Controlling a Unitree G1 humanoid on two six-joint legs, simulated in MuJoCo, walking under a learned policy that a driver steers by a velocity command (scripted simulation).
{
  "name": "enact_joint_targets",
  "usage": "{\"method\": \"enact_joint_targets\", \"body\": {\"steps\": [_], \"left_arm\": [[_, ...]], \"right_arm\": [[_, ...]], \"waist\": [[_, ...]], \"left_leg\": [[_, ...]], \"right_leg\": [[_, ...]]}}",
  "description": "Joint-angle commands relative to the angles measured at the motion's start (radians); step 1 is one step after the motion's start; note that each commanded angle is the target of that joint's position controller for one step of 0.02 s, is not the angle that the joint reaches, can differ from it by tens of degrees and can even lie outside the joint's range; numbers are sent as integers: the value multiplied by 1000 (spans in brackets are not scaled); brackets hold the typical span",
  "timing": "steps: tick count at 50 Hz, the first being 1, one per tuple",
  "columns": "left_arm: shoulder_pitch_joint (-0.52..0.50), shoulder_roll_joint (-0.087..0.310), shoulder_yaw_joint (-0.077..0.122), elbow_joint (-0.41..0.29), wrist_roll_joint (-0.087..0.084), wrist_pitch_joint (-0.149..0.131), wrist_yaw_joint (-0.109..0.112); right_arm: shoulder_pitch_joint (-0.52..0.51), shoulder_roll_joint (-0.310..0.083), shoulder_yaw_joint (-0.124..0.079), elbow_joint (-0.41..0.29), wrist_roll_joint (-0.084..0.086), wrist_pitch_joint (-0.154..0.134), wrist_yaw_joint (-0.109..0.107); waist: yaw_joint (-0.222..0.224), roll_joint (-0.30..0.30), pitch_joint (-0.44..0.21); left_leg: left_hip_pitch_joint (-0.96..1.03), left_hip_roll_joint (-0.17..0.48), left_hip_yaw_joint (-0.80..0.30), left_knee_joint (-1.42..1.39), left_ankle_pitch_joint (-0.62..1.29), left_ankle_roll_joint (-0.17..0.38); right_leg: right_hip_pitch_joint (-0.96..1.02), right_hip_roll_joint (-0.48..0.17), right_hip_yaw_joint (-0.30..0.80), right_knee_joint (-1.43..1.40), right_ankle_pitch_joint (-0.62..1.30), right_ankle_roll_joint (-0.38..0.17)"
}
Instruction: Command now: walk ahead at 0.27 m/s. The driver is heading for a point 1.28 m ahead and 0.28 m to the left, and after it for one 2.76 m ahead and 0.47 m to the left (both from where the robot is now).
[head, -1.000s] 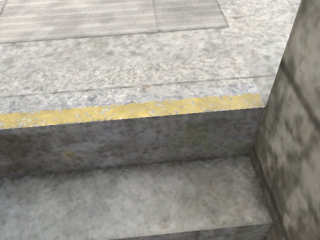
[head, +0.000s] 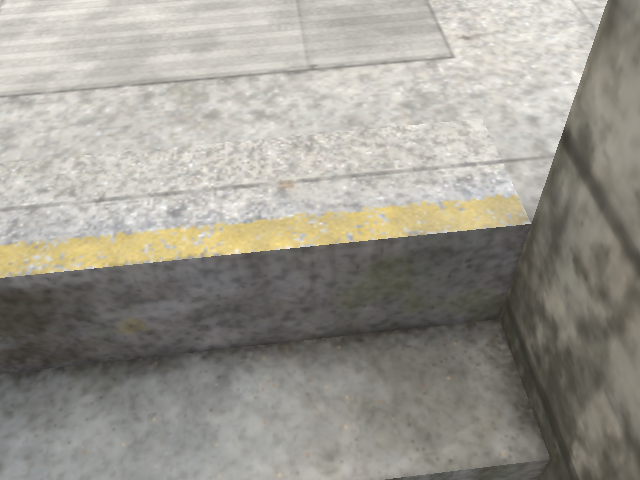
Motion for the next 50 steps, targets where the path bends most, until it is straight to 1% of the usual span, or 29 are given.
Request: {"method": "enact_joint_targets", "body": {"steps": [1,3,4,5,6,8,10,15,16,17,18,22,32,34,35,47,48,50], "left_arm": [[92,19,-9,-1,1,-2,-24],[100,26,-7,5,4,3,-26],[113,33,-2,9,-1,2,-26],[106,47,0,12,7,0,-28],[91,64,6,7,9,1,-28],[95,49,5,10,10,2,-29],[103,43,5,15,10,2,-28],[120,26,5,29,12,-1,-30],[126,27,5,37,20,0,-33],[139,25,8,43,18,5,-29],[140,22,8,45,18,7,-28],[137,15,8,50,17,5,-29],[126,15,9,63,17,-4,-29],[121,13,7,67,18,-5,-30],[130,12,5,73,17,-6,-31],[115,17,0,81,17,-10,-30],[109,19,0,81,18,-9,-22],[107,20,-1,81,17,-8,-18]], "right_arm": [[138,-54,-6,16,0,8,3],[139,-48,-4,23,-2,13,3],[144,-56,-7,31,-2,12,-4],[132,-60,-5,34,-8,12,-5],[117,-47,-3,34,-8,5,2],[120,-51,-3,47,-3,0,4],[124,-47,-1,59,-4,-2,2],[127,-51,1,79,-6,-3,-2],[114,-56,0,73,-11,-10,-2],[128,-51,3,84,-9,-11,1],[125,-45,6,86,-8,-12,1],[117,-45,9,93,-7,-15,1],[102,-49,12,102,-7,-18,-3],[96,-47,15,104,-7,-19,-3],[83,-48,16,100,-10,-21,-1],[65,-54,23,110,-8,-25,-2],[68,-44,24,109,-8,-25,-5],[66,-49,23,109,-7,-25,-8]], "waist": [[2,-40,37],[6,-39,63],[6,-32,74],[8,-38,77],[6,-55,94],[8,-41,108],[9,-36,115],[11,-35,116],[14,-34,113],[11,-33,103],[13,-34,113],[14,-40,121],[13,-50,113],[12,-50,113],[12,-47,111],[12,-49,104],[9,-53,109],[10,-48,103]], "left_leg": [[-9,30,-25,-79,345,31],[-20,20,-20,-99,259,27],[-31,13,-11,-109,205,24],[-39,12,-13,-116,166,24],[-36,18,-22,-115,153,22],[-42,14,-18,-118,140,23],[-46,12,-17,-119,138,24],[-62,8,-10,-113,136,24],[-62,6,-11,-111,129,26],[-67,7,-3,-109,128,22],[-75,6,-3,-107,127,20],[-87,5,-1,-93,130,18],[-108,7,4,-72,104,21],[-113,7,4,-68,90,22],[-117,6,8,-69,86,23],[-127,9,8,-51,79,23],[-129,12,6,-55,86,23],[-126,12,7,-56,87,22]], "right_leg": [[26,-41,12,-54,334,-58],[13,-39,13,-68,253,-54],[17,-42,16,-69,209,-45],[14,-42,20,-73,166,-41],[-13,-42,20,-81,124,-34],[-27,-42,22,-85,101,-34],[-30,-40,21,-82,96,-36],[-26,-37,22,-74,102,-39],[-23,-36,25,-68,98,-41],[-12,-43,27,-60,103,-42],[-17,-42,28,-58,101,-42],[-33,-40,29,-49,104,-40],[-52,-37,35,-40,82,-39],[-56,-37,37,-40,71,-39],[-52,-35,39,-42,66,-39],[-66,-31,42,-35,58,-39],[-62,-31,44,-44,65,-38],[-57,-31,45,-45,68,-38]]}}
